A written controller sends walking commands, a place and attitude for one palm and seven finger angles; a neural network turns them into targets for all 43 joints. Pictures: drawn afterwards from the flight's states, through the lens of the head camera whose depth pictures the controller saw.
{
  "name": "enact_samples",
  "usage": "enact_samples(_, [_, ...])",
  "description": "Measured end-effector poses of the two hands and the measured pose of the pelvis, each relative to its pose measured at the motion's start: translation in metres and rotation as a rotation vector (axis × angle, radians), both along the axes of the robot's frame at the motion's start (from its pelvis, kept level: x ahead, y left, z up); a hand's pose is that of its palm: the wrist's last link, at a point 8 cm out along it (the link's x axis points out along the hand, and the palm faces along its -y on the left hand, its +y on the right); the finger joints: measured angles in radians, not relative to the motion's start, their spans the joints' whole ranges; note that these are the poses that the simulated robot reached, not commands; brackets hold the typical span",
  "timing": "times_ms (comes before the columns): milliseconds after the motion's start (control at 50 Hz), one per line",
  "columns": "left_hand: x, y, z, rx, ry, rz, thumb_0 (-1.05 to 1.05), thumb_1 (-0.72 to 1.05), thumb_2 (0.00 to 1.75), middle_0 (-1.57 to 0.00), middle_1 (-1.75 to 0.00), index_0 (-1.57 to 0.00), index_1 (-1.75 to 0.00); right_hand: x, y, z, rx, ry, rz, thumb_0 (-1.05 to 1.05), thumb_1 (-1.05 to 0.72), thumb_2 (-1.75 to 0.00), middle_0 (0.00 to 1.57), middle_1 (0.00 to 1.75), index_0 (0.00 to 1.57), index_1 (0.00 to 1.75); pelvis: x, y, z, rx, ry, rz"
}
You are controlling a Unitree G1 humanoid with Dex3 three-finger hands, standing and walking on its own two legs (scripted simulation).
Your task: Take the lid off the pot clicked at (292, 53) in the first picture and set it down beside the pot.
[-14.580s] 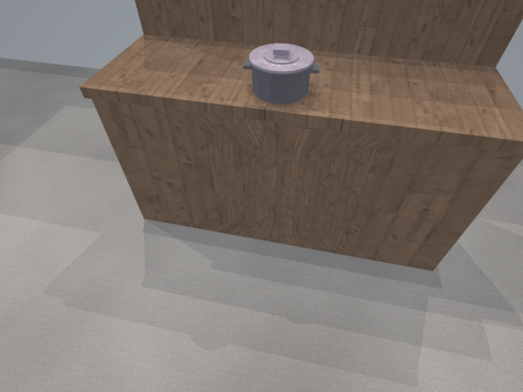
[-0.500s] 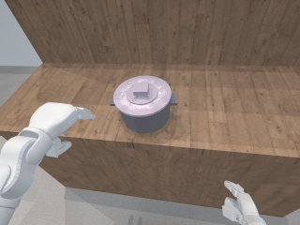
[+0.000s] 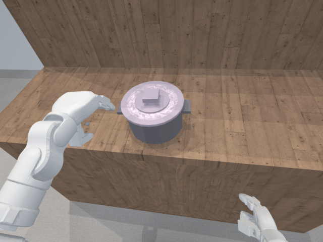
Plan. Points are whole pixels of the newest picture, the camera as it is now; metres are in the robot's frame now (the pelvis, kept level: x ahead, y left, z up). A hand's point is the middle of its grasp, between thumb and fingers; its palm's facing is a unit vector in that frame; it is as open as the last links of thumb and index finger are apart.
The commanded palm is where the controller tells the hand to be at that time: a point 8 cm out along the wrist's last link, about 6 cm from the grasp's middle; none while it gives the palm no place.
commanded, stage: move the open hand above the knob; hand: left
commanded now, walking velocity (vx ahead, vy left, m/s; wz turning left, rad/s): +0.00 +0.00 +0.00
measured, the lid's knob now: (151, 95) +0.49 +0.08 +0.09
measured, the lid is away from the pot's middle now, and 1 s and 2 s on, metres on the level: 0.00 0.00 0.00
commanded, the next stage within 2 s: none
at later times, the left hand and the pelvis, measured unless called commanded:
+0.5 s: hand (116, 95) +0.41 +0.15 +0.16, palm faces -0.12 -0.04 -0.99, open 10.2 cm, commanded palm +0.38 +0.14 +0.22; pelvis +0.02 -0.03 +0.00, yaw -1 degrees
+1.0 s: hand (140, 96) +0.43 +0.10 +0.14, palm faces -0.24 +0.02 -0.97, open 10.2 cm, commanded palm +0.43 +0.11 +0.22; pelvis +0.02 -0.03 +0.00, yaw -1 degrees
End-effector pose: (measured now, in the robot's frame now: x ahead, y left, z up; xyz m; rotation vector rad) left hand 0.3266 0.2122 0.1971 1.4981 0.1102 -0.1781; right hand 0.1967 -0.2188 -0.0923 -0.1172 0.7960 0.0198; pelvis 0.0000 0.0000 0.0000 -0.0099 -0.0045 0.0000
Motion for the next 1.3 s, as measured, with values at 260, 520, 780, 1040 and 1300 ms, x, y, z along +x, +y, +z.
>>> enact_samples(260, [0.041,-0.033,0.012,0.001,-0.036,0.01,0.0,-0.31,1.45,-0.83,-0.08,-0.84,-0.08,-0.008,-0.015,-0.012,0.039,0.049,-0.028,0.01,-0.91,-0.9,0.2,0.3,0.2,0.3,0.011,-0.012,-0.001,0.011,0.023,-0.01])
enact_samples(520, [0.071,-0.059,0.022,0.016,-0.058,0.016,0.0,-0.31,1.45,-0.84,-0.08,-0.84,-0.08,-0.002,-0.038,-0.015,0.037,0.056,-0.057,0.01,-0.91,-0.9,0.2,0.3,0.19,0.3,0.02,-0.029,-0.001,0.023,0.032,-0.015])
enact_samples(780, [0.088,-0.091,0.021,0.038,-0.038,-0.038,0.0,-0.31,1.45,-0.84,-0.08,-0.85,-0.08,0.008,-0.051,-0.012,0.014,0.044,-0.07,0.01,-0.91,-0.9,0.2,0.3,0.19,0.3,0.022,-0.038,-0.002,0.027,0.03,-0.01])
enact_samples(1040, [0.105,-0.115,0.013,0.053,0.016,-0.095,0.0,-0.31,1.45,-0.84,-0.08,-0.85,-0.08,-0.01,-0.052,-0.018,0.0,0.088,-0.114,0.01,-0.91,-0.9,0.2,0.3,0.19,0.3,0.023,-0.034,-0.003,0.025,0.035,-0.012])
enact_samples(1300, [0.123,-0.138,0.007,0.05,0.039,-0.138,0.0,-0.31,1.45,-0.84,-0.08,-0.84,-0.08,-0.044,-0.046,-0.029,-0.002,0.177,-0.156,0.01,-0.91,-0.9,0.2,0.3,0.19,0.3,0.023,-0.02,-0.003,0.02,0.055,-0.016])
